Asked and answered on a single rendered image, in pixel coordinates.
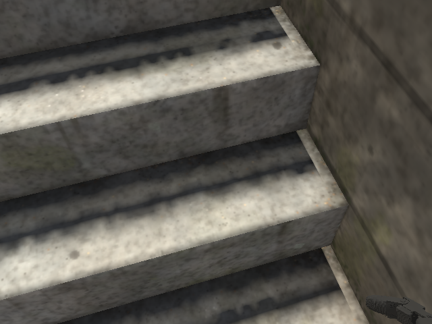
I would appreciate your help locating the robot right hand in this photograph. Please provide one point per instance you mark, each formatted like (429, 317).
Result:
(403, 309)

